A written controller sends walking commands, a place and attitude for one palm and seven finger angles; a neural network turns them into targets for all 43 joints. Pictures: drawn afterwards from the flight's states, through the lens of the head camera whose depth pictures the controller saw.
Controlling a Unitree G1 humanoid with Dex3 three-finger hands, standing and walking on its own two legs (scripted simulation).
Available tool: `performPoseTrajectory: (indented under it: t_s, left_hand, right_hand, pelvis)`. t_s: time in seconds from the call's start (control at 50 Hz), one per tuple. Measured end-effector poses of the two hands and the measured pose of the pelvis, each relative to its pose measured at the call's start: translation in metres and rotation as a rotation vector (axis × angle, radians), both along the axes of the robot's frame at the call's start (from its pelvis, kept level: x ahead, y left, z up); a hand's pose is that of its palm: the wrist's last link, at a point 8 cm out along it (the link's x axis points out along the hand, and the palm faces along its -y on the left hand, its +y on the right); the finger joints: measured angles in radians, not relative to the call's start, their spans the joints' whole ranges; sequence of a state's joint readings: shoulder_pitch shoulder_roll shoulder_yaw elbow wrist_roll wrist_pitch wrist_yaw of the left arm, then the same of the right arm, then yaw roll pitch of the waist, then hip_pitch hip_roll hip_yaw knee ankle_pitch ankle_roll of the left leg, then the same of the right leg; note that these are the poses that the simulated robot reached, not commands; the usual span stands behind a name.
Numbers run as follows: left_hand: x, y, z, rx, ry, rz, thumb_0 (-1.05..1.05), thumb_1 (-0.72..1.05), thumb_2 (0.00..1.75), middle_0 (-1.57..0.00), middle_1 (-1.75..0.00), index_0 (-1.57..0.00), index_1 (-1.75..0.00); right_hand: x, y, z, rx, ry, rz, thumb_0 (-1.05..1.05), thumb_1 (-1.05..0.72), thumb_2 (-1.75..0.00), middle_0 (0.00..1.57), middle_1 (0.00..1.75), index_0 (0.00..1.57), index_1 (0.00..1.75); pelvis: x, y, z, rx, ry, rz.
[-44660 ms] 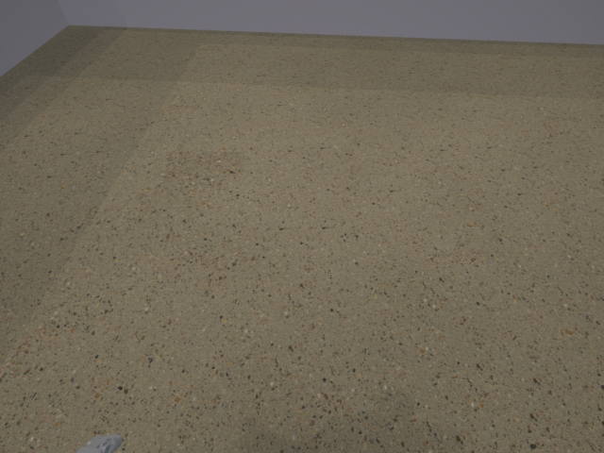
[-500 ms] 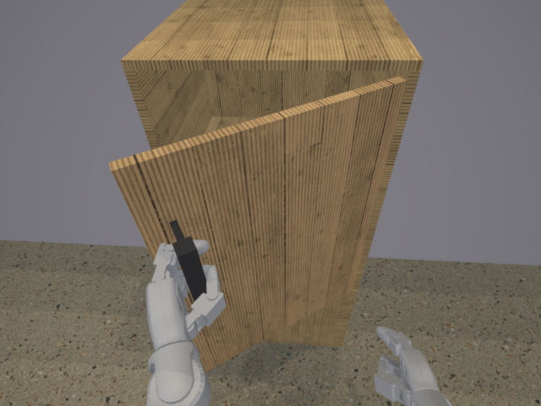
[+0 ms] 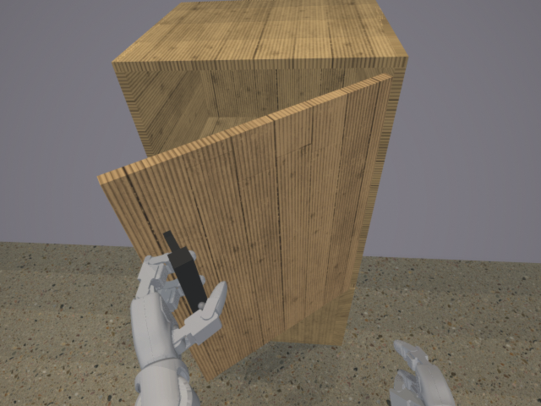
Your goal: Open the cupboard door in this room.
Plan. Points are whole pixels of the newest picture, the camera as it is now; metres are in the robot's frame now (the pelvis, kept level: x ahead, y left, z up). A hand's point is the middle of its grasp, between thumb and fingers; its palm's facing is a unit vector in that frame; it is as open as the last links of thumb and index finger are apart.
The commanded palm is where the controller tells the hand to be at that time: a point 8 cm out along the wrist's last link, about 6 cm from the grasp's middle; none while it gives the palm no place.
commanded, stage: open thumb and fingers to let go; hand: left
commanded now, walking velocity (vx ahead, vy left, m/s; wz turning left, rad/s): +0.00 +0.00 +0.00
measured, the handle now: (186, 277) +0.27 +0.14 +0.10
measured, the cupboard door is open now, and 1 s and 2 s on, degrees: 38 39 38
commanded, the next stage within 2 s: slide the hand sideways off the handle in 0.52 s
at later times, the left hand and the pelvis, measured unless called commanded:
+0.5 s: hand (200, 305) +0.22 +0.11 +0.10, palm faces +0.28 -0.96 +0.01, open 14.9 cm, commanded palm +0.18 +0.13 +0.10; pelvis +0.00 +0.03 +0.00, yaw -1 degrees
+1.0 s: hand (197, 335) +0.19 +0.10 +0.10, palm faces -0.08 -1.00 +0.03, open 16.2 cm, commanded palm +0.16 +0.15 +0.10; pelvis -0.02 +0.05 -0.01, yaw -1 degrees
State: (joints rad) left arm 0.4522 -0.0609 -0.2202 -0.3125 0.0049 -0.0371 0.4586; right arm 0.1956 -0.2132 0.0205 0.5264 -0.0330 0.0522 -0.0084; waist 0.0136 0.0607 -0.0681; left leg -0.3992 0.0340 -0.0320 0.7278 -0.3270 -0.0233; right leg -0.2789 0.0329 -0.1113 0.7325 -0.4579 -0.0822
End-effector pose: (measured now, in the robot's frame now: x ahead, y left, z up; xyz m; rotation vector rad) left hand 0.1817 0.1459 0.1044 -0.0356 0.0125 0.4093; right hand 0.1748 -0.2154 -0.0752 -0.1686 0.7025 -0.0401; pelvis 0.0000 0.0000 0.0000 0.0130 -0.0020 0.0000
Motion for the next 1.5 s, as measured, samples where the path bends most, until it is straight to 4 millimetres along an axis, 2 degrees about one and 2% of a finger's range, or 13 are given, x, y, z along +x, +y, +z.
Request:
performPoseTrajectory:
  t_s: [0.22,0.38,0.56,0.66,0.78,0.86,1.0,1.14,1.38,1.5]
  left_hand:
    - [0.006,0.005,-0.002,0.010,-0.007,-0.028,0.00,-0.27,0.39,-0.31,-1.21,-0.31,-1.21]
    - [0.008,0.008,-0.002,0.012,-0.001,-0.080,-0.01,-0.45,0.32,-0.27,-0.98,-0.29,-0.98]
    - [0.010,0.007,-0.001,0.023,0.001,-0.139,-0.01,-0.49,0.30,-0.26,-0.61,-0.27,-0.61]
    - [0.012,0.011,-0.001,0.028,0.003,-0.144,-0.01,-0.50,0.30,-0.31,-0.56,-0.33,-0.55]
    - [-0.003,0.017,-0.003,0.037,-0.021,-0.428,-0.01,-0.49,0.30,-0.20,-0.43,-0.20,-0.42]
    - [-0.011,0.015,-0.004,0.001,-0.037,-0.511,-0.01,-0.50,0.29,-0.15,-0.37,-0.16,-0.36]
    - [-0.012,0.012,-0.005,0.010,-0.048,-0.490,-0.01,-0.50,0.29,-0.16,-0.34,-0.17,-0.33]
    - [-0.013,0.019,-0.005,0.019,-0.037,-0.504,-0.01,-0.50,0.29,-0.18,-0.33,-0.19,-0.32]
    - [-0.039,0.048,-0.007,0.035,0.006,-0.437,-0.01,-0.50,0.30,-0.19,-0.32,-0.21,-0.33]
    - [-0.045,0.054,-0.007,0.046,-0.003,-0.435,-0.01,-0.50,0.29,-0.19,-0.32,-0.19,-0.32]
  right_hand:
    - [0.004,0.014,0.002,-0.002,-0.016,0.015,0.02,-0.91,-0.90,0.19,0.30,0.20,0.30]
    - [0.003,0.029,0.004,0.014,-0.017,0.016,0.02,-0.91,-0.90,0.20,0.30,0.20,0.30]
    - [0.002,0.041,0.004,0.021,-0.019,0.020,0.02,-0.91,-0.90,0.20,0.30,0.20,0.30]
    - [0.003,0.046,0.006,0.022,-0.014,0.030,0.02,-0.91,-0.90,0.20,0.30,0.20,0.30]
    - [-0.006,0.046,0.010,0.022,-0.054,0.013,0.02,-0.91,-0.90,0.20,0.30,0.20,0.30]
    - [-0.014,0.046,0.010,0.019,-0.081,-0.005,0.02,-0.91,-0.90,0.20,0.30,0.20,0.30]
    - [-0.027,0.049,0.004,0.021,-0.072,-0.009,0.02,-0.91,-0.90,0.20,0.30,0.20,0.30]
    - [-0.031,0.051,0.004,0.031,-0.068,-0.022,0.02,-0.91,-0.90,0.20,0.30,0.20,0.30]
    - [-0.018,0.033,0.009,0.004,-0.125,-0.037,0.02,-0.91,-0.90,0.20,0.30,0.20,0.30]
    - [-0.012,0.027,0.005,-0.005,-0.137,-0.046,0.02,-0.91,-0.90,0.20,0.30,0.20,0.30]
  pelvis:
    - [-0.003,0.011,-0.001,-0.009,0.006,0.001]
    - [-0.002,0.022,-0.001,-0.016,0.006,-0.008]
    - [-0.005,0.032,-0.003,-0.026,0.001,-0.014]
    - [-0.008,0.035,-0.003,-0.029,-0.005,-0.011]
    - [-0.010,0.040,-0.003,-0.025,0.006,-0.012]
    - [-0.012,0.045,-0.005,-0.026,0.016,-0.017]
    - [-0.016,0.048,-0.009,-0.026,0.030,-0.025]
    - [-0.014,0.046,-0.009,-0.025,0.036,-0.040]
    - [-0.008,0.040,-0.015,-0.029,0.062,-0.034]
    - [-0.006,0.036,-0.019,-0.031,0.079,-0.024]
